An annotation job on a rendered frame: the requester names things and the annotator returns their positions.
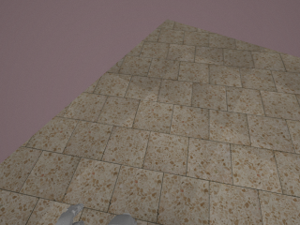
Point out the left robot hand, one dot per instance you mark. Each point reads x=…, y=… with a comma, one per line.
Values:
x=67, y=217

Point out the robot left thigh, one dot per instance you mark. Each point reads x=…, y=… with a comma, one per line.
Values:
x=123, y=219

